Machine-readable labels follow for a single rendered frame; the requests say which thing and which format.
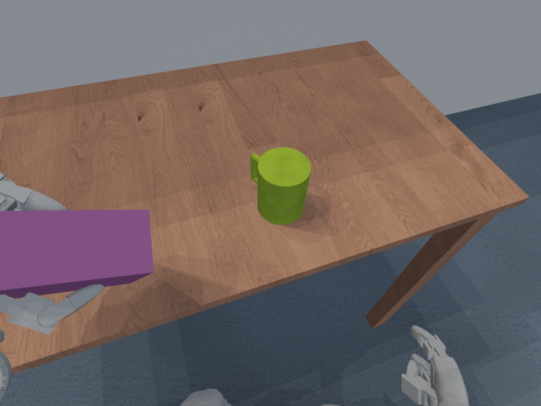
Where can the table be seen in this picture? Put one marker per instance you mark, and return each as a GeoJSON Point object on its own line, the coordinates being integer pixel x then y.
{"type": "Point", "coordinates": [387, 167]}

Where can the right robot hand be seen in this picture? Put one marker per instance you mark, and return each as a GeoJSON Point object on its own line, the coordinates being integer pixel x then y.
{"type": "Point", "coordinates": [438, 381]}

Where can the sponge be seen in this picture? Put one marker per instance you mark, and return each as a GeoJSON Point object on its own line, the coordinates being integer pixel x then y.
{"type": "Point", "coordinates": [50, 252]}

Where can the left robot hand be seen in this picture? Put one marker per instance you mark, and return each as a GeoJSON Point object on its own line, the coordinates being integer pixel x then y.
{"type": "Point", "coordinates": [34, 311]}

